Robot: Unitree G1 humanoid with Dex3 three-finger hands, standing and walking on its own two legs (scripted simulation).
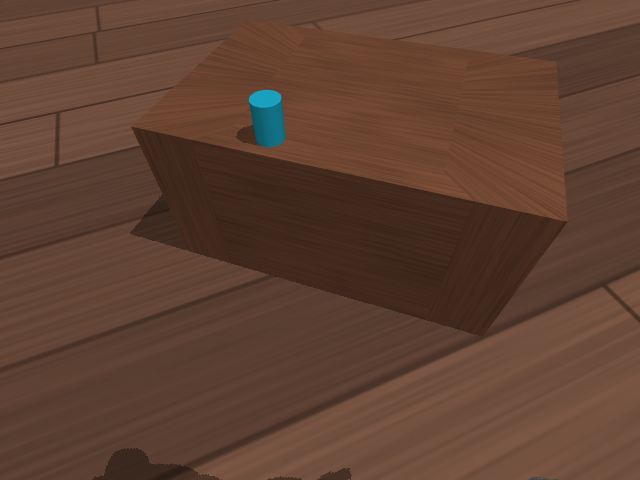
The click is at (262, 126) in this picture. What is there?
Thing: squat round
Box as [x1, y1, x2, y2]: [249, 90, 285, 146]
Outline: 257,91 249,97 256,141 264,146 277,145 284,140 285,136 281,97 277,92 272,90
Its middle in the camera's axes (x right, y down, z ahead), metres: -0.14 -0.32 +1.02
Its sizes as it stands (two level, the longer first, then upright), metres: 0.083 0.083 0.120
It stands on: a support 0.60 m high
